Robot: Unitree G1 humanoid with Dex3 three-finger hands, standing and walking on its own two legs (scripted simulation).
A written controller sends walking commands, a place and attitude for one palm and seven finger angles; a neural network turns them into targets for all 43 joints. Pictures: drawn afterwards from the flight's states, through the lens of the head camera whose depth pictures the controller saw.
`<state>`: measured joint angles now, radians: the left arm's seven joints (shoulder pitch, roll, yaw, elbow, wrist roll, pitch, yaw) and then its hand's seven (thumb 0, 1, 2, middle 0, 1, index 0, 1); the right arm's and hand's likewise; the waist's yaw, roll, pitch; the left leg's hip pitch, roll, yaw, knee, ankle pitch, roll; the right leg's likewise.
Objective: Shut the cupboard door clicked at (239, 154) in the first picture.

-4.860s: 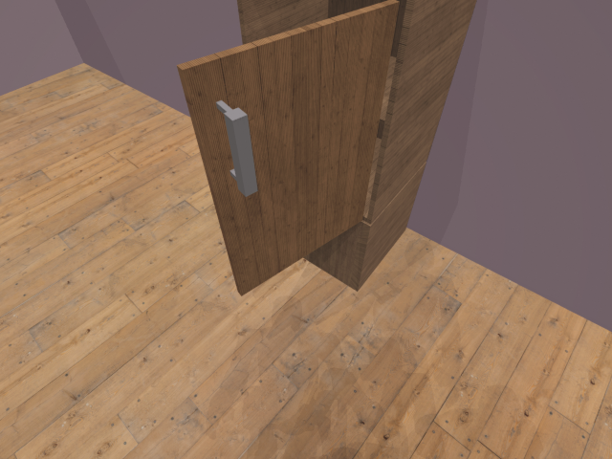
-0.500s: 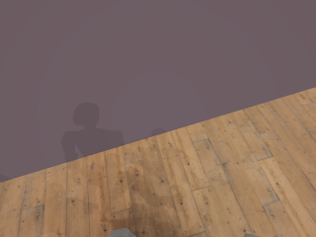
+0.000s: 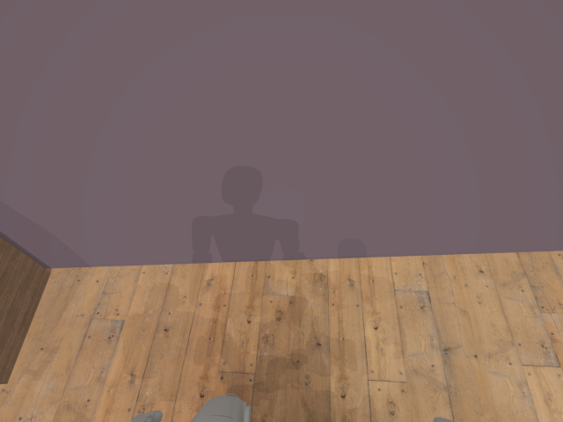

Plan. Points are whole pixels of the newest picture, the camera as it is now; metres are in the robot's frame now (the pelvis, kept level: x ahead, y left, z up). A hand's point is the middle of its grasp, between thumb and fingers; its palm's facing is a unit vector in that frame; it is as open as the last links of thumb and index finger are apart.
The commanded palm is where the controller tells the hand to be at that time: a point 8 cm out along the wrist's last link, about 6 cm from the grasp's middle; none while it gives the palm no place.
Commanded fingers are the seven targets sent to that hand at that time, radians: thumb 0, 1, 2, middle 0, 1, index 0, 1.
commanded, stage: turn to face it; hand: left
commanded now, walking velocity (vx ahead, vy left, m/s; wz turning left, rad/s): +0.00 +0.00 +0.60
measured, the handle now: out of the picture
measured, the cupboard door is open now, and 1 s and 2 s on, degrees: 75 75 75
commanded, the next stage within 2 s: none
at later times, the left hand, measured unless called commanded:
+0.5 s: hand out of the picture +0.08 +0.21 -0.16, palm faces +0.28 -0.91 -0.30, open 7.4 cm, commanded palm none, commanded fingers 0.00 0.90 0.90 -0.20 -0.30 -0.20 -0.30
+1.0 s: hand out of the picture +0.00 +0.21 -0.17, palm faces +0.58 -0.77 -0.26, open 7.4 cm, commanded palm none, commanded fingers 0.00 0.90 0.90 -0.20 -0.30 -0.20 -0.30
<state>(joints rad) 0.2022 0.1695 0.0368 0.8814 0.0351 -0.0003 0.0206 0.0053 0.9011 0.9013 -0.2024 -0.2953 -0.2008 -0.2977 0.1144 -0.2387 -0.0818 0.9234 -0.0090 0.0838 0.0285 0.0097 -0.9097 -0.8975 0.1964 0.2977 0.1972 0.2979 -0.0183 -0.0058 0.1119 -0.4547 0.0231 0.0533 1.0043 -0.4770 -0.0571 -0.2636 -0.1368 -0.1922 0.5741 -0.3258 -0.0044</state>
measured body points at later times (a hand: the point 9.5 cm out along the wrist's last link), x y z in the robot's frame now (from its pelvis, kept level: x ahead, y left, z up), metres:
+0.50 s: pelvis +0.04 -0.03 -0.01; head +0.10 -0.03 +0.43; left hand +0.07 +0.26 -0.14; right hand +0.16 -0.26 -0.17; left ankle -0.01 +0.11 -0.73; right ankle +0.06 -0.15 -0.74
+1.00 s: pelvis +0.06 -0.02 +0.00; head +0.10 +0.03 +0.44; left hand -0.03 +0.25 -0.15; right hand +0.28 -0.17 -0.14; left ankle +0.00 +0.08 -0.74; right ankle +0.12 -0.16 -0.67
